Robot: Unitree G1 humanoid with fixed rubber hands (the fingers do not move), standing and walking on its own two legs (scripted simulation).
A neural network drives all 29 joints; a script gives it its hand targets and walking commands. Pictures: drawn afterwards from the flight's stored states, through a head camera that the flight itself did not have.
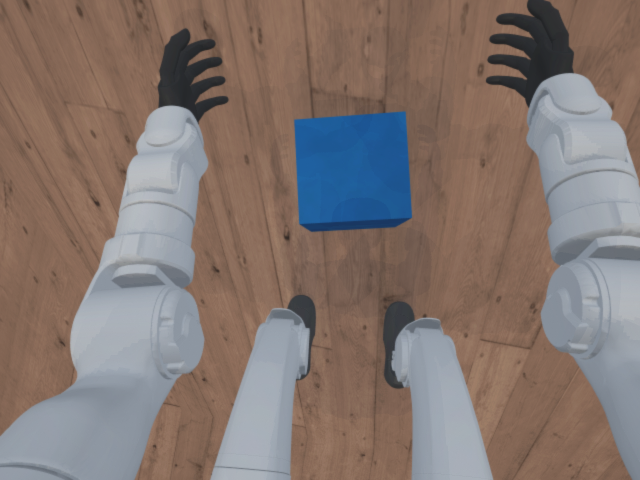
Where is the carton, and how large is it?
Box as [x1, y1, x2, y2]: [294, 111, 411, 231]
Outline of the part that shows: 405,111 294,120 299,223 311,231 395,226 411,217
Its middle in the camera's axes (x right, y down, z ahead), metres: +0.07 -0.13 +0.85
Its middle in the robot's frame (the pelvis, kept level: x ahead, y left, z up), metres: +0.51 +0.02 -0.52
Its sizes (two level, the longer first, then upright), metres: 0.210 0.200 0.250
